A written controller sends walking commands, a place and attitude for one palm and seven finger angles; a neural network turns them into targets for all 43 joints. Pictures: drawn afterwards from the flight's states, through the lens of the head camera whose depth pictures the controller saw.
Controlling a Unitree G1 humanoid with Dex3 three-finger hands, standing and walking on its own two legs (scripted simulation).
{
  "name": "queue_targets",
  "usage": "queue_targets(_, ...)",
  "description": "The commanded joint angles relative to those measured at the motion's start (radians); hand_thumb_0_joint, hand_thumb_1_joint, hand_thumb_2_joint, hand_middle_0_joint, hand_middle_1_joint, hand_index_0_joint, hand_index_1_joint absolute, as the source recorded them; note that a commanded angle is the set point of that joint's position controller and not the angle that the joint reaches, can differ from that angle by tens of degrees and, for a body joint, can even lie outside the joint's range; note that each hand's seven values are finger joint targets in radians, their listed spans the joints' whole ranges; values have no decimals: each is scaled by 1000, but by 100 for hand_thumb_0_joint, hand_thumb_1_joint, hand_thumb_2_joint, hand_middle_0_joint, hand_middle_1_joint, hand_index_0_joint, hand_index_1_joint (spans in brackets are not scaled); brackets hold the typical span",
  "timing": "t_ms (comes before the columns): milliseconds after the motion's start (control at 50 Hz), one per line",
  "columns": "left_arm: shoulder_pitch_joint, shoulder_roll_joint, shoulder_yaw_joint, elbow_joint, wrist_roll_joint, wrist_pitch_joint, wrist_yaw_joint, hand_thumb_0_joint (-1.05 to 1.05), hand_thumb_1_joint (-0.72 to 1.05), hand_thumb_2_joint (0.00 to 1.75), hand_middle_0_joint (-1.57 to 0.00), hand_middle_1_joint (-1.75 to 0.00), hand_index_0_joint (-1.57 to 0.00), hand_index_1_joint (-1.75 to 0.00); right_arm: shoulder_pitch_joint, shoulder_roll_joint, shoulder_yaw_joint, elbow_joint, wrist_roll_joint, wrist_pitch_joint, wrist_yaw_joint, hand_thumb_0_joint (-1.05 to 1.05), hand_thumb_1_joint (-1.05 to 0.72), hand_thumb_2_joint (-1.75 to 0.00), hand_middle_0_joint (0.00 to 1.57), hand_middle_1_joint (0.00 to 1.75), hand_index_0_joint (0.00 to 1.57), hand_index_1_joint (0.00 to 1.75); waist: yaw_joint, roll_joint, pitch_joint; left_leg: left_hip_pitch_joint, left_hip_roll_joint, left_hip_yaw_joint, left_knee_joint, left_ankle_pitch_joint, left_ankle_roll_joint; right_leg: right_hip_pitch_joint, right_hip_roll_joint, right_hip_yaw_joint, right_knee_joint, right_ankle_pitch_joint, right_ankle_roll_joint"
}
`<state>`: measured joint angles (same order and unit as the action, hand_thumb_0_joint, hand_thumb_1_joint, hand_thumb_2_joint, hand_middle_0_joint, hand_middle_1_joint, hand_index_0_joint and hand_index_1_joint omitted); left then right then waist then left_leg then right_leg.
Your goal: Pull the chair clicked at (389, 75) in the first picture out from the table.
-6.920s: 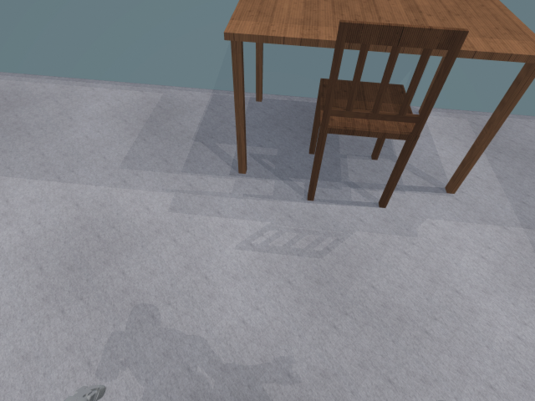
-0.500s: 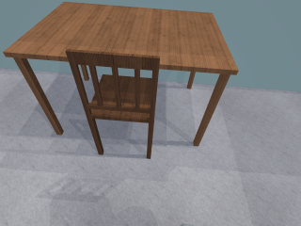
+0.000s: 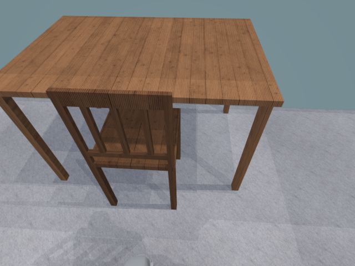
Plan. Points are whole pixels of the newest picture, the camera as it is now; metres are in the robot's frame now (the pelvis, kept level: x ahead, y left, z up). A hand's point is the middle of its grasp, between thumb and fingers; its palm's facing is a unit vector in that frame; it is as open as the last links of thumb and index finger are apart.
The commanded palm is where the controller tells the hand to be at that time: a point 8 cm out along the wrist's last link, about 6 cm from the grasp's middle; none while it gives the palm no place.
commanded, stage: take the last steps up to it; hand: left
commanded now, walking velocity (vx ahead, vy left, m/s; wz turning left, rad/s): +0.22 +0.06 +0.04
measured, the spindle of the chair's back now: (121, 132) +0.58 +0.24 -0.11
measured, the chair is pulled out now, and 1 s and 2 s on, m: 0.00 0.00 0.00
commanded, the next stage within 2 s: come to a stop and stand still in 0.14 s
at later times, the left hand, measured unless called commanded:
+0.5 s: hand out of the picture +0.15 +0.23 -0.19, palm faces +0.05 -0.98 -0.20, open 7.4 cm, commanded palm none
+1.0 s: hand out of the picture +0.15 +0.19 -0.15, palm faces +0.04 -0.96 -0.27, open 7.4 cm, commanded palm none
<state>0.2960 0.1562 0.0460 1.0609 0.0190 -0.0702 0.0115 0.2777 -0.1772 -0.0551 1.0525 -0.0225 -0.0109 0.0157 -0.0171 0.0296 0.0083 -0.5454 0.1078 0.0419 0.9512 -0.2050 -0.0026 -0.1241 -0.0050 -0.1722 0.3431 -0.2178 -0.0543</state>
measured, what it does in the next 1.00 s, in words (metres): steps on the spot: left foot, then right foot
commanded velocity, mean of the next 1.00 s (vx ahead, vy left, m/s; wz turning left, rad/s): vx -0.03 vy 0.03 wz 0.00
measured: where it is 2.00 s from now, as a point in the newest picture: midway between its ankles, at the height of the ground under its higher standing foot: outside the picture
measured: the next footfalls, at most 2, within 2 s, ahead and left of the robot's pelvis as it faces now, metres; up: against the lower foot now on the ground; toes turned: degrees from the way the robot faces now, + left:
left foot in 0.20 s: +0.18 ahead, +0.15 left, +0.00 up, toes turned +6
right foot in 0.64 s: +0.18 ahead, -0.09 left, +0.00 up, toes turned -5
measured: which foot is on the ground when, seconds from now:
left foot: up 0.00-0.18, down 0.20-0.66, up 0.68-1.00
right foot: down 0.00-0.20, up 0.22-0.62, down 0.64-1.00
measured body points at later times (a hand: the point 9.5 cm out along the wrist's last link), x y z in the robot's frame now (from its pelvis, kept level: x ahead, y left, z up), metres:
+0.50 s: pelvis +0.13 +0.05 -0.01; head +0.16 +0.06 +0.44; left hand +0.15 +0.28 -0.17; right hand +0.20 -0.19 -0.15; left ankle +0.14 +0.14 -0.75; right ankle +0.14 -0.08 -0.71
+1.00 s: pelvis +0.10 +0.00 +0.00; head +0.12 -0.03 +0.45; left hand +0.15 +0.24 -0.13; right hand +0.13 -0.24 -0.17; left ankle +0.05 +0.17 -0.69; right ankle +0.14 -0.09 -0.75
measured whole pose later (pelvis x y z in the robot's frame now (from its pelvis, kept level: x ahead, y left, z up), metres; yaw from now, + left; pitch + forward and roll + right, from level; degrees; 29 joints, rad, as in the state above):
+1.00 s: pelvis +0.10 +0.00 +0.00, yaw -2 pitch +0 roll +3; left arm 0.22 0.15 0.04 1.00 0.03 0.00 0.03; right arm 0.22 -0.22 -0.06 1.04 -0.01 0.06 0.00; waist 0.03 0.02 0.04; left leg -0.31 0.02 -0.01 0.84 -0.41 -0.05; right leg -0.28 -0.05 -0.05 0.45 -0.17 -0.05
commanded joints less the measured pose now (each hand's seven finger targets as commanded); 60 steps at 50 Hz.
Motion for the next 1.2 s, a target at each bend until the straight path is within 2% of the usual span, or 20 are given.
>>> queue_targets(0,73,124,14,-15,2,-17,1,0,90,90,-20,-30,-20,-30,-30,-13,0,-63,-4,-11,13,0,-90,-90,20,30,20,30,23,-133,96,14,0,24,-143,34,-2,-65,-266,162,-189,125,-107)
queue_targets(100,107,150,25,8,7,-4,8,0,90,90,-20,-30,-20,-30,-100,-23,7,-97,-1,-31,14,0,-90,-90,20,30,20,30,42,-135,74,132,-40,46,-328,-26,19,6,-283,165,-79,251,-95)
queue_targets(140,101,137,23,20,1,4,10,0,90,90,-20,-30,-20,-30,3,-49,7,-61,-6,-43,2,0,-90,-90,20,30,20,30,-8,-112,18,331,-81,74,-484,47,31,-6,-222,107,101,346,-54)
queue_targets(160,122,112,15,16,-2,8,7,0,90,90,-20,-30,-20,-30,104,-110,-6,-33,-12,-51,-8,0,-90,-90,20,30,20,30,-38,7,-44,523,-17,6,-504,176,56,-107,-167,69,296,260,-19)
queue_targets(180,160,56,7,1,-13,11,4,0,90,90,-20,-30,-20,-30,190,-206,-25,-22,-19,-52,-21,0,-90,-90,20,30,20,30,-52,232,-140,707,217,-273,-533,394,158,-312,-46,-7,540,-139,27)
queue_targets(200,114,54,0,-26,-8,6,7,0,90,90,-20,-30,-20,-30,234,-227,-25,-12,-4,-39,-32,0,-90,-90,20,30,20,30,-65,223,-143,713,306,-371,-598,516,234,-409,-8,59,742,-412,29)
queue_targets(300,112,14,-15,42,-14,57,21,0,90,90,-20,-30,-20,-30,-61,-80,29,-50,7,-45,-58,0,-90,-90,20,30,20,30,52,26,-23,363,185,-67,-635,784,160,-232,-100,176,637,-188,85)
queue_targets(400,96,60,-1,18,-1,108,29,0,90,90,-20,-30,-20,-30,-73,-112,3,-39,12,-7,-69,0,-90,-90,20,30,20,30,40,82,-20,387,196,-50,-621,770,159,-222,-67,146,534,-145,95)
queue_targets(580,43,90,17,-64,2,91,29,0,90,90,-20,-30,-20,-30,-86,-144,-37,-63,0,28,-52,0,-90,-90,20,30,20,30,46,106,-55,409,157,-59,-476,524,111,-109,-46,130,174,8,67)
queue_targets(600,60,122,18,-60,7,77,31,0,90,90,-20,-30,-20,-30,-73,-123,-36,-62,7,29,-46,0,-90,-90,20,30,20,30,52,19,-75,388,86,-9,-391,345,53,-49,-89,170,51,228,67)
queue_targets(620,41,193,25,-63,15,64,37,0,90,90,-20,-30,-20,-30,-35,-63,-29,-73,16,28,-39,0,-90,-90,20,30,20,30,24,-186,-87,245,-31,57,-273,16,-9,34,-261,372,58,600,2)
queue_targets(640,44,226,26,-70,8,60,32,0,90,90,-20,-30,-20,-30,-52,-45,-24,-89,19,40,-38,0,-90,-90,20,30,20,30,43,-213,-78,195,-100,27,-156,-372,-27,13,-388,422,51,846,-104)
queue_targets(660,57,222,28,-67,5,55,34,0,90,90,-20,-30,-20,-30,-54,-46,-22,-93,14,62,-46,0,-90,-90,20,30,20,30,47,-258,-119,203,-102,-48,-56,-440,-24,-13,-400,448,40,875,-136)
queue_targets(720,-50,194,25,-89,2,62,38,0,90,90,-20,-30,-20,-30,-52,-74,-27,-58,11,68,-40,0,-90,-90,20,30,20,30,25,-131,-52,116,-95,-87,142,-300,-42,-13,-324,367,55,732,-144)
queue_targets(800,-41,198,34,-101,0,62,43,0,90,90,-20,-30,-20,-30,-41,-90,-29,-65,3,77,-27,0,-90,-90,20,30,20,30,42,-163,-36,74,-92,-97,180,-193,-61,-10,-308,351,-1,466,-114)
queue_targets(960,-3,203,40,-84,13,68,25,0,90,90,-20,-30,-20,-30,-42,-60,-7,-68,7,48,-18,0,-90,-90,20,30,20,30,78,-223,-23,210,-95,-17,-226,-233,-39,-36,-260,386,-122,-40,-106)
queue_targets(1040,-47,187,33,-64,2,73,23,0,90,90,-20,-30,-20,-30,85,-37,12,-16,5,27,-27,0,-90,-90,20,30,20,30,20,-200,-26,430,-107,14,-497,-118,-16,-172,-200,346,-135,-236,-55)
queue_targets(1080,-61,132,17,-55,-7,77,20,0,90,90,-20,-30,-20,-30,151,-51,18,15,3,12,-35,0,-90,-90,20,30,20,30,-7,-85,5,514,-64,-40,-644,-106,4,-274,-123,282,-50,-295,9)
queue_targets(1140,-61,66,0,-47,-2,82,6,0,90,90,-20,-30,-20,-30,57,-132,13,-9,-8,4,-45,0,-90,-90,20,30,20,30,20,178,103,217,155,-340,-872,-472,98,-203,-19,116,197,-119,71)
queue_targets(1180,-45,66,0,-22,7,88,0,0,90,90,-20,-30,-20,-30,18,-111,20,-8,-4,-2,-55,0,-90,-90,20,30,20,30,27,211,167,201,142,-312,-885,-382,115,-223,-21,134,328,-129,69)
